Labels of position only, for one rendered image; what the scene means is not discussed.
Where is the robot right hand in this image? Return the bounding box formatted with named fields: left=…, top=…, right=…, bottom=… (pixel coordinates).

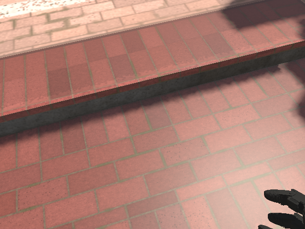
left=258, top=189, right=305, bottom=229

